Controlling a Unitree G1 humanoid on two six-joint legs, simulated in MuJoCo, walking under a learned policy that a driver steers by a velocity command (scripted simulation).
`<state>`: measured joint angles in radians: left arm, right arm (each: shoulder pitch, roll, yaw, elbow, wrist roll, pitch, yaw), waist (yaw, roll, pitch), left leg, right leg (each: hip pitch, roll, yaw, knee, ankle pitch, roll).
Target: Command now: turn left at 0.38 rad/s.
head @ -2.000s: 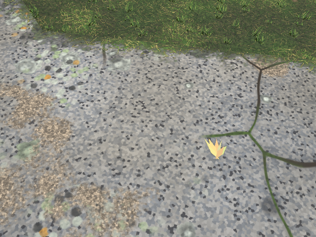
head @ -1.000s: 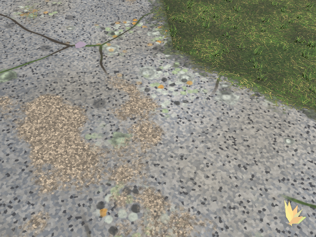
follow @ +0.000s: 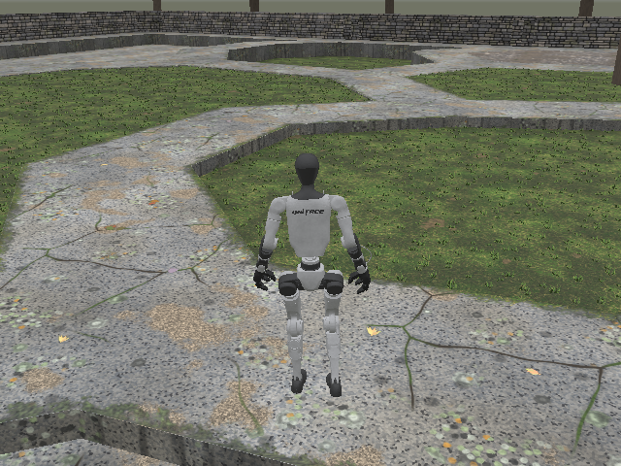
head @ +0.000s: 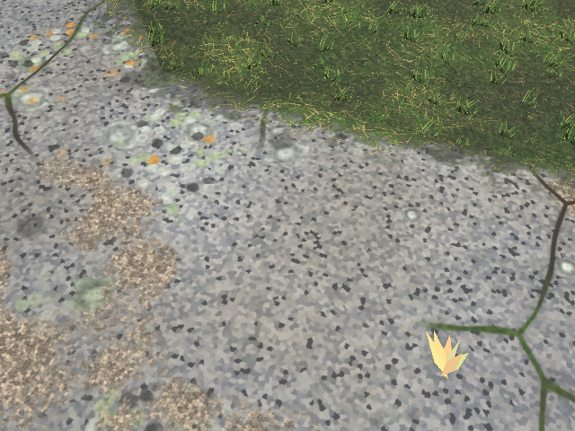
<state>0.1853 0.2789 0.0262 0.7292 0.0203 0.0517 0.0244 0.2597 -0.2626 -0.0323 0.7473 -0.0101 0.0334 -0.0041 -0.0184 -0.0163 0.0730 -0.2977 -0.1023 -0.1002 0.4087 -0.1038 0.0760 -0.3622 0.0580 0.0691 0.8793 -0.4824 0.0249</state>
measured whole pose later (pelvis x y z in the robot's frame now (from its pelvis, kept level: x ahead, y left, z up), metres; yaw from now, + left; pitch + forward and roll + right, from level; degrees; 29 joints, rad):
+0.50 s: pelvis +0.00 -0.04 +0.00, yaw +18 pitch +0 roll +1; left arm 0.24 0.25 0.02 0.68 0.03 0.00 0.04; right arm 0.20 -0.32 -0.08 0.71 -0.02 0.09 0.05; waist 0.02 0.03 0.05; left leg -0.42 -0.05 -0.04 0.98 -0.44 -0.05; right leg -0.19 -0.01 -0.09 0.42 -0.24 -0.05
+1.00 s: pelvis +0.13 +0.04 -0.01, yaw +13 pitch +1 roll +1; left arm 0.19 0.27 0.05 0.76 0.03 0.00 -0.07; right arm 0.43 -0.23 -0.02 0.86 -0.03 -0.07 0.00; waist -0.03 -0.04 0.03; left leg 0.15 -0.06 0.14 0.16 -0.33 0.05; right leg -0.69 -0.03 -0.02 0.85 -0.10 -0.04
